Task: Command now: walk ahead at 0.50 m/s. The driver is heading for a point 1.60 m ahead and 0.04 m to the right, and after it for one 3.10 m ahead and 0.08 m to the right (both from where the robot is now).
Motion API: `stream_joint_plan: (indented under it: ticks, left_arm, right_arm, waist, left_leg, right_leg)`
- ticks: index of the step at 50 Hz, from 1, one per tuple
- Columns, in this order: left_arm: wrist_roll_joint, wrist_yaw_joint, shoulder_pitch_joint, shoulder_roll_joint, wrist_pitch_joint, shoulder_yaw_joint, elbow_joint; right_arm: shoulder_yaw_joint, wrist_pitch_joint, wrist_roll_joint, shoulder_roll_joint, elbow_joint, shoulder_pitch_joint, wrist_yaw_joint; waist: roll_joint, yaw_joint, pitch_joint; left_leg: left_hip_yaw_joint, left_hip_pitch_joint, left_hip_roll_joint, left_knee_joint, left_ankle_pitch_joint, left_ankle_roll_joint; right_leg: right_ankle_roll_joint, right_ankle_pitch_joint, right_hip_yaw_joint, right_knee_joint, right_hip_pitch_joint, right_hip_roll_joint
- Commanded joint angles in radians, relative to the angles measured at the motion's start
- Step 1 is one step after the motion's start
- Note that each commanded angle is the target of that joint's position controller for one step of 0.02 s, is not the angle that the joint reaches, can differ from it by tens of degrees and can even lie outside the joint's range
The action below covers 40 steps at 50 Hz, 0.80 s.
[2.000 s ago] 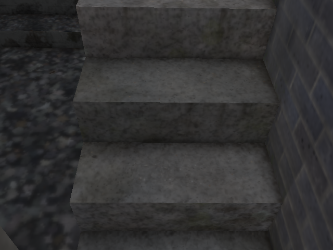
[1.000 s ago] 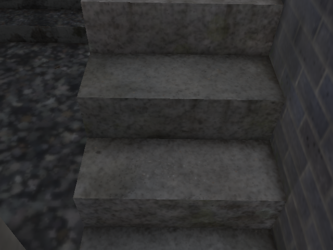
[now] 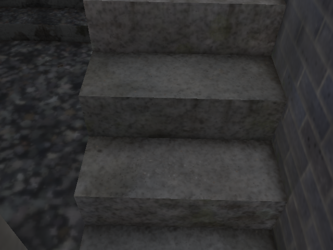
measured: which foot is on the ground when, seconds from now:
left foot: down 0.00-0.64, up 0.66-0.82, down 0.84-1.00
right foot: down 0.00-0.84, up 0.86-1.00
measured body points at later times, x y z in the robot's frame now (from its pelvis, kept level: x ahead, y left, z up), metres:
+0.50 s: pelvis -0.01 +0.00 +0.00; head +0.00 +0.00 +0.45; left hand +0.11 +0.25 -0.14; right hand +0.09 -0.29 -0.13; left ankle -0.11 +0.07 -0.75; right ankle +0.02 -0.14 -0.75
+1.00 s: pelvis -0.09 +0.04 -0.01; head -0.08 +0.08 +0.44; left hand -0.03 +0.33 -0.16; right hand -0.05 -0.22 -0.13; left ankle -0.12 +0.16 -0.75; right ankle -0.12 -0.13 -0.68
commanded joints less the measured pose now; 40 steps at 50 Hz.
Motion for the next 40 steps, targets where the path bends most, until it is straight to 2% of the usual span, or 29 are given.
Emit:
stream_joint_plan:
  ticks: [1, 3, 5, 6, 8, 11, 12, 14, 23, 24, 25, 26, 28, 29, 30, 31, 32, 33, 34, 35, 36, 37, 38, 39, 40]
  left_arm:
    - [-0.001, 0.003, -0.064, 0.096, -0.013, 0.021, -0.063]
    - [-0.001, 0.003, -0.056, 0.097, -0.014, 0.022, -0.062]
    - [0.000, 0.002, -0.066, 0.094, -0.013, 0.021, -0.064]
    - [0.000, 0.002, -0.061, 0.091, -0.013, 0.020, -0.064]
    - [-0.001, 0.003, -0.054, 0.098, -0.015, 0.022, -0.062]
    - [0.000, 0.002, -0.061, 0.091, -0.013, 0.021, -0.063]
    - [-0.001, 0.003, -0.054, 0.097, -0.014, 0.022, -0.062]
    - [-0.001, 0.006, -0.035, 0.106, -0.014, 0.026, -0.050]
    - [0.003, 0.017, 0.058, 0.113, 0.012, 0.042, -0.005]
    - [0.058, 0.007, 0.025, 0.227, -0.013, 0.082, -0.029]
    - [0.054, 0.005, 0.007, 0.235, -0.025, 0.093, -0.029]
    - [0.043, 0.010, 0.018, 0.209, -0.028, 0.093, -0.025]
    - [0.024, 0.024, 0.052, 0.179, -0.026, 0.097, -0.019]
    - [0.025, -0.011, -0.038, 0.118, -0.002, 0.086, -0.048]
    - [0.012, -0.024, 0.060, 0.146, 0.002, 0.095, -0.029]
    - [0.010, -0.021, 0.148, 0.184, 0.005, 0.114, 0.002]
    - [0.009, -0.010, 0.189, 0.216, 0.005, 0.134, 0.012]
    - [0.034, 0.005, 0.177, 0.251, -0.015, 0.153, 0.024]
    - [0.036, 0.023, 0.175, 0.261, -0.045, 0.171, 0.018]
    - [0.026, 0.056, 0.047, 0.295, -0.013, 0.152, -0.023]
    - [0.006, 0.067, -0.039, 0.277, 0.008, 0.155, -0.055]
    - [0.002, 0.071, -0.059, 0.272, 0.027, 0.154, -0.063]
    - [0.010, 0.066, -0.040, 0.285, 0.050, 0.158, -0.064]
    - [0.013, 0.065, -0.003, 0.287, 0.071, 0.157, -0.071]
    - [0.007, 0.066, 0.037, 0.274, 0.091, 0.151, -0.071]
  right_arm:
    - [-0.025, -0.011, -0.002, -0.133, -0.051, -0.046, -0.003]
    - [-0.029, -0.010, 0.004, -0.139, -0.047, -0.042, -0.005]
    - [-0.025, -0.011, -0.002, -0.132, -0.049, -0.045, -0.003]
    - [-0.026, -0.011, -0.002, -0.135, -0.049, -0.044, -0.003]
    - [-0.029, -0.011, 0.004, -0.139, -0.047, -0.042, -0.005]
    - [-0.026, -0.011, -0.002, -0.134, -0.049, -0.044, -0.003]
    - [-0.029, -0.011, 0.004, -0.139, -0.046, -0.042, -0.005]
    - [-0.032, -0.009, 0.003, -0.145, -0.031, -0.020, -0.006]
    - [-0.048, 0.019, 0.005, -0.149, 0.008, 0.028, -0.011]
    - [-0.105, 0.047, -0.006, -0.283, 0.019, 0.072, 0.010]
    - [-0.115, 0.067, -0.013, -0.273, 0.007, 0.065, 0.011]
    - [-0.118, 0.083, -0.012, -0.240, -0.003, 0.070, 0.007]
    - [-0.129, 0.103, -0.001, -0.209, -0.012, 0.093, -0.003]
    - [-0.136, 0.022, 0.021, -0.200, -0.086, 0.101, 0.018]
    - [-0.148, 0.001, -0.001, -0.202, -0.095, 0.096, 0.016]
    - [-0.147, 0.000, -0.005, -0.174, -0.120, 0.072, 0.013]
    - [-0.145, 0.006, -0.005, -0.148, -0.131, 0.102, 0.012]
    - [-0.141, 0.022, -0.014, -0.126, -0.139, 0.164, 0.002]
    - [-0.138, 0.036, -0.032, -0.128, -0.154, 0.173, 0.001]
    - [-0.144, 0.084, 0.002, -0.157, -0.148, 0.162, 0.002]
    - [-0.137, 0.106, 0.006, -0.145, -0.134, 0.244, -0.002]
    - [-0.126, 0.111, -0.004, -0.122, -0.120, 0.250, -0.004]
    - [-0.117, 0.107, -0.012, -0.092, -0.114, 0.262, 0.001]
    - [-0.117, 0.096, -0.006, -0.084, -0.105, 0.262, 0.014]
    - [-0.124, 0.087, 0.002, -0.087, -0.083, 0.293, 0.030]
  waist:
    - [-0.012, -0.003, -0.049]
    - [-0.002, 0.001, -0.064]
    - [-0.013, -0.003, -0.043]
    - [-0.005, 0.000, -0.054]
    - [-0.001, 0.002, -0.067]
    - [-0.005, 0.000, -0.054]
    - [0.000, 0.002, -0.065]
    - [-0.009, 0.000, -0.041]
    - [-0.004, 0.007, -0.010]
    - [0.020, 0.009, -0.049]
    - [-0.005, -0.001, -0.037]
    - [-0.026, -0.003, -0.047]
    - [-0.026, -0.004, -0.067]
    - [-0.050, -0.016, -0.102]
    - [-0.070, 0.016, -0.155]
    - [-0.093, 0.061, -0.167]
    - [-0.140, 0.078, -0.162]
    - [-0.269, 0.074, -0.161]
    - [-0.209, 0.073, -0.146]
    - [-0.211, -0.007, -0.049]
    - [-0.177, -0.050, -0.029]
    - [-0.150, -0.044, -0.028]
    - [-0.140, -0.038, -0.045]
    - [-0.131, -0.021, -0.052]
    - [-0.111, -0.024, -0.060]
  left_leg:
    - [-0.083, -0.052, 0.206, 0.029, 0.598, -0.033]
    - [-0.086, -0.047, 0.199, 0.028, 0.567, -0.033]
    - [-0.084, -0.055, 0.206, 0.027, 0.592, -0.033]
    - [-0.084, -0.050, 0.207, 0.032, 0.611, -0.033]
    - [-0.086, -0.046, 0.199, 0.029, 0.571, -0.033]
    - [-0.084, -0.051, 0.206, 0.032, 0.612, -0.033]
    - [-0.086, -0.047, 0.199, 0.029, 0.571, -0.033]
    - [-0.082, -0.058, 0.200, 0.040, 0.586, -0.036]
    - [-0.079, -0.092, 0.195, 0.111, 0.587, -0.029]
    - [-0.065, -0.102, 0.143, 0.129, 0.604, -0.030]
    - [-0.061, -0.107, 0.142, 0.148, 0.619, -0.033]
    - [-0.061, -0.109, 0.143, 0.167, 0.643, -0.027]
    - [-0.052, -0.121, 0.141, 0.219, 0.697, -0.013]
    - [-0.015, -0.171, 0.130, 0.284, 0.775, -0.046]
    - [-0.015, -0.162, 0.119, 0.339, 0.718, -0.061]
    - [-0.009, -0.192, 0.080, 0.448, 0.553, -0.078]
    - [0.007, -0.260, 0.042, 0.585, 0.236, -0.111]
    - [-0.016, -0.262, 0.039, 0.891, -0.450, -0.179]
    - [-0.056, -0.280, 0.103, 1.152, -0.623, -0.195]
    - [-0.081, -0.307, 0.071, 1.083, -0.496, -0.164]
    - [-0.057, -0.335, 0.104, 0.927, -0.436, -0.162]
    - [-0.002, -0.326, 0.106, 0.780, -0.360, -0.168]
    - [0.035, -0.304, 0.122, 0.630, -0.292, -0.171]
    - [0.067, -0.256, 0.116, 0.491, -0.203, -0.167]
    - [0.127, -0.198, 0.073, 0.337, -0.061, -0.153]
  right_leg:
    - [-0.015, 0.246, 0.077, 0.014, 0.069, -0.091]
    - [-0.013, 0.231, 0.082, 0.006, 0.076, -0.089]
    - [-0.015, 0.246, 0.077, 0.012, 0.067, -0.092]
    - [-0.015, 0.248, 0.076, 0.016, 0.071, -0.091]
    - [-0.013, 0.231, 0.081, 0.006, 0.077, -0.089]
    - [-0.015, 0.248, 0.075, 0.016, 0.072, -0.092]
    - [-0.013, 0.232, 0.081, 0.006, 0.077, -0.089]
    - [-0.016, 0.279, 0.081, 0.021, 0.078, -0.093]
    - [-0.027, 0.241, 0.066, 0.105, 0.035, -0.091]
    - [-0.021, 0.222, 0.056, 0.112, -0.001, -0.050]
    - [-0.023, 0.246, 0.048, 0.125, -0.027, -0.050]
    - [-0.026, 0.253, 0.045, 0.143, -0.048, -0.048]
    - [-0.042, 0.286, 0.043, 0.189, -0.072, -0.050]
    - [-0.127, 0.438, 0.034, 0.274, -0.041, -0.128]
    - [-0.181, 0.488, 0.064, 0.272, -0.040, -0.165]
    - [-0.258, 0.482, 0.102, 0.236, -0.043, -0.213]
    - [-0.353, 0.531, 0.189, 0.192, -0.037, -0.304]
    - [-0.420, 0.623, 0.326, 0.120, -0.131, -0.439]
    - [-0.387, 0.590, 0.338, 0.054, -0.211, -0.486]
    - [-0.308, 0.561, 0.337, -0.001, -0.278, -0.390]
    - [-0.227, 0.404, 0.228, -0.014, -0.242, -0.331]
    - [-0.190, 0.342, 0.189, -0.021, -0.212, -0.281]
    - [-0.182, 0.273, 0.175, -0.023, -0.183, -0.250]
    - [-0.174, 0.167, 0.159, -0.016, -0.166, -0.217]
    - [-0.154, 0.029, 0.131, 0.003, -0.162, -0.180]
